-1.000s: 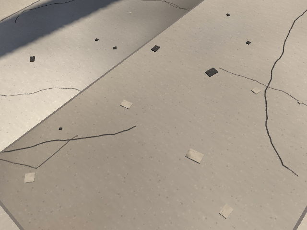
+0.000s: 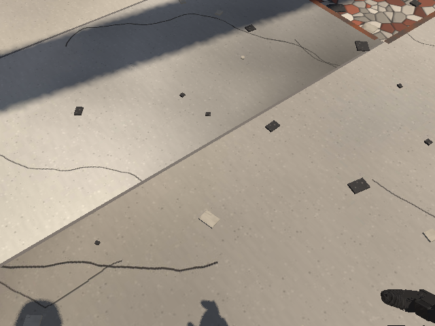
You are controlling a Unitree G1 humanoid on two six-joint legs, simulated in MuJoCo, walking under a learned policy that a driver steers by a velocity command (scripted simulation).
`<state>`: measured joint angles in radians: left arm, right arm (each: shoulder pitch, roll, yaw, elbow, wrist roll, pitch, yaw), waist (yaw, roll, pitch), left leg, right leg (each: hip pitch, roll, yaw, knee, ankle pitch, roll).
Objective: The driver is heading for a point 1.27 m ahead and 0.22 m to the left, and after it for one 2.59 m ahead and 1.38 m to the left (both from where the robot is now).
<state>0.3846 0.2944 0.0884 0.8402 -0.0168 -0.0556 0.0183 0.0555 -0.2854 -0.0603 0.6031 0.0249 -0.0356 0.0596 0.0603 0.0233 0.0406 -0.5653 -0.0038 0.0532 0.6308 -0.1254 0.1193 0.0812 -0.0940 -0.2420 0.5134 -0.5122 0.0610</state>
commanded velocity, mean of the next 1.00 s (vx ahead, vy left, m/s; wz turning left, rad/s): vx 0.50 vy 0.00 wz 0.44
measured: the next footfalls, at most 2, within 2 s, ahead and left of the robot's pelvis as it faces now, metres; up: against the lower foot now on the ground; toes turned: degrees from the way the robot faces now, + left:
right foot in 0.48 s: +0.47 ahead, -0.08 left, +0.00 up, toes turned +20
left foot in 0.96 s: +0.61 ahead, +0.28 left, +0.00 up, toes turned +27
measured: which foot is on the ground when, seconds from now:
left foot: down 0.00-0.50, up 0.52-0.94, down 0.96-1.00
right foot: up 0.00-0.46, down 0.48-0.98, up 1.00-1.00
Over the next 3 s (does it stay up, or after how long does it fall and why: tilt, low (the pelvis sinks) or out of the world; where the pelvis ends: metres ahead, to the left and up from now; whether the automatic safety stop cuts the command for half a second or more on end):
stays up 1.55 0.44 0.01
